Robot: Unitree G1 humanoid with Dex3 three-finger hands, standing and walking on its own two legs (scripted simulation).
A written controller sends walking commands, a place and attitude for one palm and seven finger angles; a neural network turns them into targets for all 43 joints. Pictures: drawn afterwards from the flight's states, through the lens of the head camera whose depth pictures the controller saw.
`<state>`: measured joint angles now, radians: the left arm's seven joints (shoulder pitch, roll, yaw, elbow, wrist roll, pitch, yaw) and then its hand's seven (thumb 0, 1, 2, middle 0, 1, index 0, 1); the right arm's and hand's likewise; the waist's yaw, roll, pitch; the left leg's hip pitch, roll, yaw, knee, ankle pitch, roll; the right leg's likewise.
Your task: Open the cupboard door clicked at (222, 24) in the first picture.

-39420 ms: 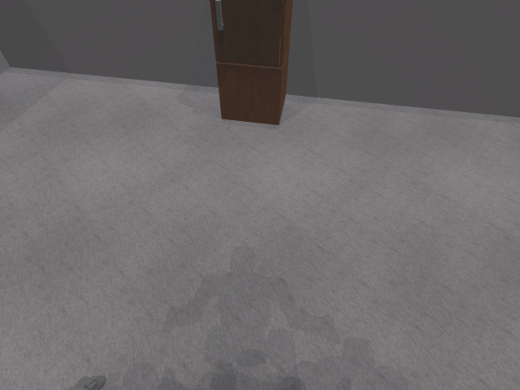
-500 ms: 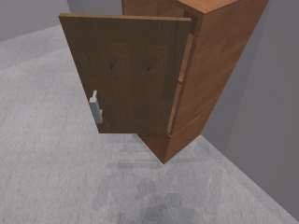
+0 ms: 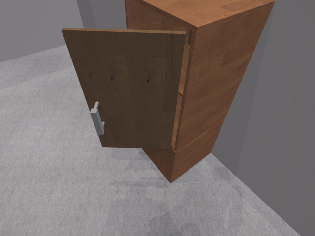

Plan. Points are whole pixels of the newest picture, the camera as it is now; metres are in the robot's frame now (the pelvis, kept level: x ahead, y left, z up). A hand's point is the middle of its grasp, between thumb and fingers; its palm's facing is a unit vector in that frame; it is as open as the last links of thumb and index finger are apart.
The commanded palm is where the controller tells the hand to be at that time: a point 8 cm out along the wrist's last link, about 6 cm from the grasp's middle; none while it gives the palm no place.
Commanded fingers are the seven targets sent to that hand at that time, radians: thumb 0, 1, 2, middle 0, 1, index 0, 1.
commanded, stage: come to a stop and stand still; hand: left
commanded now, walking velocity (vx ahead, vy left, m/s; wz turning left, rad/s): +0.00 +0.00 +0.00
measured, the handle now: (98, 118) +0.55 +0.27 -0.10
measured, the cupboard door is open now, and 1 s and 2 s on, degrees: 51 51 51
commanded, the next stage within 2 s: look again from close up in 0.10 s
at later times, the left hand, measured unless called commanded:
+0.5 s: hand out of the picture -0.03 +0.17 -0.18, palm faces +0.04 -0.98 -0.21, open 7.4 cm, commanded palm none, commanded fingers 0.00 0.90 0.90 -0.20 -0.30 -0.20 -0.30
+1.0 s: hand (86, 226) +0.16 +0.19 -0.06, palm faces +0.27 -0.95 -0.14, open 7.4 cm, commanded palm +0.09 +0.23 -0.08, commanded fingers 0.00 0.67 0.80 -0.22 -0.45 -0.22 -0.45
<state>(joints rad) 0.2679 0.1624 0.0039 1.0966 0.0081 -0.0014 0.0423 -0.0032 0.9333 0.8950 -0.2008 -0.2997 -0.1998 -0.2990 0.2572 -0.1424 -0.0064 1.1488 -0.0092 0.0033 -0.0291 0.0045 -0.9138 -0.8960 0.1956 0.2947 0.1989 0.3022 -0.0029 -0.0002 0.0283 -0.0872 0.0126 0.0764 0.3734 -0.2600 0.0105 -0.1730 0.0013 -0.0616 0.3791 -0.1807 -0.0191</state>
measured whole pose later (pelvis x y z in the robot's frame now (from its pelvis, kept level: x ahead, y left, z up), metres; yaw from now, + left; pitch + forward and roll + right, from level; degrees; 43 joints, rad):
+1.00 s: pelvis -0.01 +0.00 -0.02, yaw +3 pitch +4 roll +1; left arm 0.41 0.16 0.06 0.29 -0.16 -0.16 0.06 0.03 0.90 0.87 -0.20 -0.34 -0.20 -0.34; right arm 0.32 -0.24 -0.01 0.84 0.02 -0.27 -0.06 0.01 -0.90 -0.90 0.20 0.30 0.20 0.30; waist -0.03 0.04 -0.04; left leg -0.34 -0.01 0.03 0.61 -0.35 0.01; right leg -0.41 -0.04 -0.10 0.63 -0.29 -0.02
